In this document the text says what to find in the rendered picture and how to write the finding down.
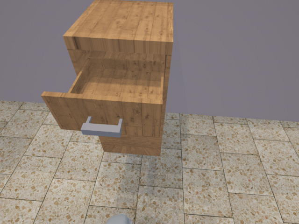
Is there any robot left thigh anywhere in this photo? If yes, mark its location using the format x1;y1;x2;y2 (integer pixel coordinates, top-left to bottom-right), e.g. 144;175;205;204
106;215;133;224

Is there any cabinet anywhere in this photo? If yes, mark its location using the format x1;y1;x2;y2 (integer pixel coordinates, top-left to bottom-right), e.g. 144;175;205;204
63;0;173;156

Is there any drawer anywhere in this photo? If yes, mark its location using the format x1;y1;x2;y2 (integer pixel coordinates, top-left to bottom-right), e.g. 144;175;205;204
41;57;164;137

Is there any handle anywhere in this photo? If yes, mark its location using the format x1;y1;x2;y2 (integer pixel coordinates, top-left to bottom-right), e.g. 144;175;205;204
81;116;123;138

